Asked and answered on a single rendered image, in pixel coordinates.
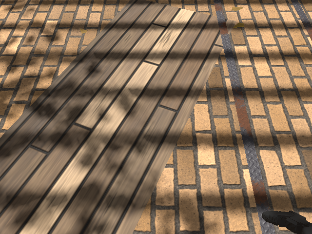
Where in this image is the right robot hand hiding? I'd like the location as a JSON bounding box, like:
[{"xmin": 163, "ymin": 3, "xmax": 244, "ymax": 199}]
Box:
[{"xmin": 262, "ymin": 211, "xmax": 312, "ymax": 234}]

